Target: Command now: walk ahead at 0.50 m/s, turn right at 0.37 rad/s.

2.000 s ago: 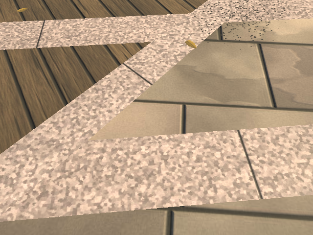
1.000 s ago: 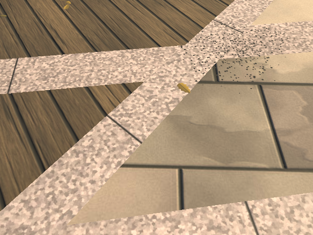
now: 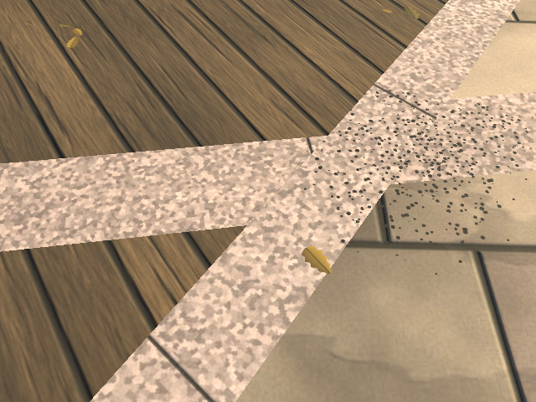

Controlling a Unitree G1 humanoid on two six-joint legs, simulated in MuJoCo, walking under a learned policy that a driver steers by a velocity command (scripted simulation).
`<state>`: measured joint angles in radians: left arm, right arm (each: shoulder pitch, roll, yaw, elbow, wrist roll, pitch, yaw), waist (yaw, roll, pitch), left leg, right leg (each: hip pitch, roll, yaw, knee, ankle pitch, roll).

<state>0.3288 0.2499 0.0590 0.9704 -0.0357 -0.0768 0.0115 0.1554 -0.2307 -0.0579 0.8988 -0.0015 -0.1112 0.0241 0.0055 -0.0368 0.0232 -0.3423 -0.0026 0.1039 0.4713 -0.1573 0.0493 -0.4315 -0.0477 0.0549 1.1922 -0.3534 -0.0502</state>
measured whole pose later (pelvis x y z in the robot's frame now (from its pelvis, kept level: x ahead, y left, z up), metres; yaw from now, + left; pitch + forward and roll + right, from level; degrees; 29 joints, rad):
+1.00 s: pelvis +0.56 -0.13 -0.02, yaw -17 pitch +3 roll +0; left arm 0.34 0.27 0.07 0.88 0.01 -0.05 0.02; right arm 0.07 -0.25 -0.05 0.78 0.02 -0.10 0.06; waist 0.03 0.01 0.01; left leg -0.52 -0.03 0.04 0.55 -0.08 0.10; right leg 0.03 0.03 -0.03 0.52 -0.47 -0.04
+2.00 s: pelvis +1.02 -0.20 -0.02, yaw +17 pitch +0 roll -1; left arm 0.25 0.28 0.04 0.73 0.03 0.02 0.03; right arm 0.16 -0.27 -0.03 0.60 0.00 0.02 0.03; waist 0.02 -0.01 0.09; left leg -0.42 -0.11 0.00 0.65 -0.23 0.12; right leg -0.41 -0.02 -0.05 1.22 -0.53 0.03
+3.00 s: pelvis +1.05 -0.21 +0.01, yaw -5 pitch +0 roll -1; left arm 0.17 0.34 0.08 0.73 0.01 0.09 -0.03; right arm 0.23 -0.25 -0.01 0.63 -0.03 0.01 -0.03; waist -0.01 -0.06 0.04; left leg -0.20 -0.02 0.05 0.40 -0.21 0.06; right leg -0.48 0.08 0.09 1.11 -0.40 0.06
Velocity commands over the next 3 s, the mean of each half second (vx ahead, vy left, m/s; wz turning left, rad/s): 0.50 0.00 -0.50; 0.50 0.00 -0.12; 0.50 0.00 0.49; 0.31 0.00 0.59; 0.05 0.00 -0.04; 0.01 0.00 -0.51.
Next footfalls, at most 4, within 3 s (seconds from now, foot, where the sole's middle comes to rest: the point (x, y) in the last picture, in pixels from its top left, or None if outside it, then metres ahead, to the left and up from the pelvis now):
0.44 right None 0.37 -0.17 -0.77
0.98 left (306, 303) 0.74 -0.10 -0.77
1.48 right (376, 238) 0.97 -0.32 -0.77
1.92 left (310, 201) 1.11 -0.12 -0.77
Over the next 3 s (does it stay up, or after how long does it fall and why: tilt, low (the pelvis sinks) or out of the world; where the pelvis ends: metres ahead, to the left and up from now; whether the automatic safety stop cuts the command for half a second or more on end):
stays up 1.05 -0.21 0.01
